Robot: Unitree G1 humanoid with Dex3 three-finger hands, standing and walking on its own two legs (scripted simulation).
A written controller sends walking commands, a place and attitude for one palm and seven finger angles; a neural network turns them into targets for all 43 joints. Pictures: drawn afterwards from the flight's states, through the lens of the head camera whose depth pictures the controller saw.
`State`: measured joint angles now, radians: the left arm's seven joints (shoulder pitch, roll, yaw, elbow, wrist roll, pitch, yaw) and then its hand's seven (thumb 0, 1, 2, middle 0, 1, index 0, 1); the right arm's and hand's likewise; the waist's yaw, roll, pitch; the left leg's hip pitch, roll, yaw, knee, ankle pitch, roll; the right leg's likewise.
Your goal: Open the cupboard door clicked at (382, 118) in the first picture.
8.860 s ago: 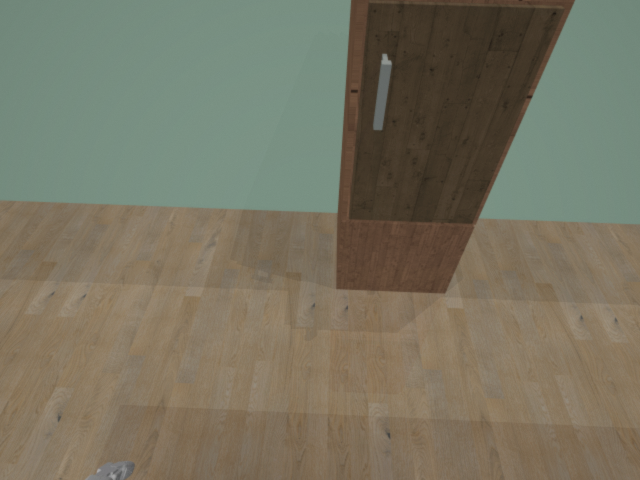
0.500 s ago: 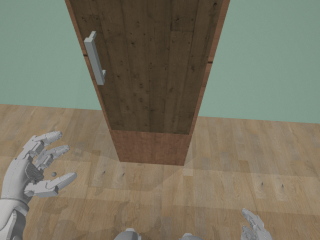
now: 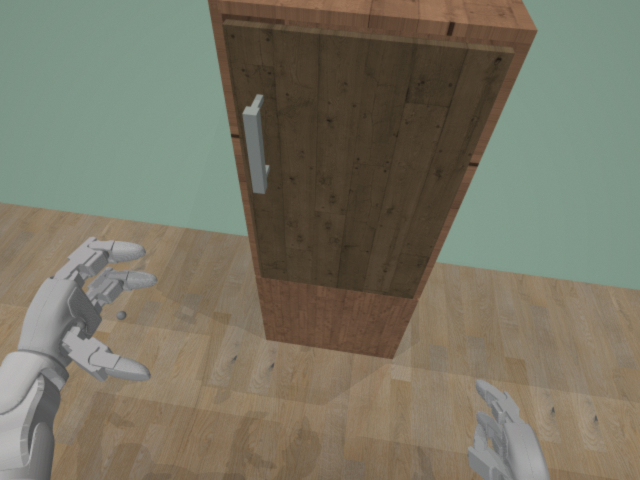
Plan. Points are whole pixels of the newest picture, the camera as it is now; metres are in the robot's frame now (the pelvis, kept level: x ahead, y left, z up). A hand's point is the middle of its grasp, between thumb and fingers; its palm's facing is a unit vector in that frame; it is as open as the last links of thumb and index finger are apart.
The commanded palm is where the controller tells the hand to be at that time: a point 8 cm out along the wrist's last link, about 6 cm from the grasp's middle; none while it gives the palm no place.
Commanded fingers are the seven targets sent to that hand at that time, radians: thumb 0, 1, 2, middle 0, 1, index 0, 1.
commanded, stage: raise the hand with hooked fingers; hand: left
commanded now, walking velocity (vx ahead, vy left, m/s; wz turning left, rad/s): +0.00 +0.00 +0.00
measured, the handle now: (259, 146) +0.58 +0.15 +0.09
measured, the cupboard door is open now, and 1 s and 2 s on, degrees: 0 0 0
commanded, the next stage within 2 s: move the hooked fingers beside the handle in 0.78 s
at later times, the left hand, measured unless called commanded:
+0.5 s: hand (128, 285) +0.29 +0.24 +0.11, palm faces -0.04 -1.00 -0.02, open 14.0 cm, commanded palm +0.26 +0.30 +0.11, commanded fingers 0.00 -0.50 0.30 -0.30 -1.20 -0.30 -1.20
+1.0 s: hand (141, 283) +0.30 +0.23 +0.11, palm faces +0.00 -1.00 -0.02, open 14.0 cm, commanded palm +0.28 +0.28 +0.11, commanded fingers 0.00 -0.50 0.30 -0.30 -1.20 -0.30 -1.20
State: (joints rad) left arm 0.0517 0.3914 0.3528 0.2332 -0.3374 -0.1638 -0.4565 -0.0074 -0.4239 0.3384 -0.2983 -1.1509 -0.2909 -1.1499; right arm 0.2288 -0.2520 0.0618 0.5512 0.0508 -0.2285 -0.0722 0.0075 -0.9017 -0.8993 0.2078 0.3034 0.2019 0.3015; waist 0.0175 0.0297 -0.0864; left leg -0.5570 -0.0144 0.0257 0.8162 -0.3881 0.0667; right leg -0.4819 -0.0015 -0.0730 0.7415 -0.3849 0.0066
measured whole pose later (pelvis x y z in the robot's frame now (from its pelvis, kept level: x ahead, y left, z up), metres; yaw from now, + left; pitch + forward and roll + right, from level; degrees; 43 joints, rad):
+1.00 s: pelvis +0.00 -0.04 +0.01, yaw -1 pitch +6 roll -1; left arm -0.11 0.44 0.44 0.46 -0.36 -0.17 -0.54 -0.01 -0.50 0.30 -0.31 -1.20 -0.30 -1.20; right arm 0.26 -0.28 0.06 0.58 0.06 -0.19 -0.10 0.01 -0.90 -0.90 0.21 0.30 0.20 0.30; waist 0.00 0.03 -0.06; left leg -0.48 0.02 0.02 0.73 -0.34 0.01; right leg -0.43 0.04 -0.07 0.69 -0.36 -0.05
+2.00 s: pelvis +0.00 -0.02 +0.00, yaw -1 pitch +12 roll -2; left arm -0.71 0.56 0.40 1.05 -0.20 -0.27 -0.47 -0.01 -0.51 0.30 -0.30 -1.20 -0.30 -1.20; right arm 0.35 -0.29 0.05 0.62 0.05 -0.04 -0.07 0.00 -0.90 -0.90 0.21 0.30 0.20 0.30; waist -0.09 0.01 -0.07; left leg -0.65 0.01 0.03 0.80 -0.37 0.04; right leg -0.59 0.03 -0.06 0.75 -0.36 -0.02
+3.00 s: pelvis +0.01 -0.01 -0.01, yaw -3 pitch +18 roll -4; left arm -0.86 0.64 0.44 1.17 -0.15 -0.30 -0.46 -0.01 -0.51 0.30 -0.30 -1.20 -0.30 -1.20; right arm 0.37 -0.28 0.05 0.60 0.03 0.09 -0.04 0.00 -0.90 -0.90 0.21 0.30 0.20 0.30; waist -0.13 0.02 -0.11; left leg -0.77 0.03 0.03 0.88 -0.42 0.05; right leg -0.69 0.05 -0.06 0.77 -0.39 -0.02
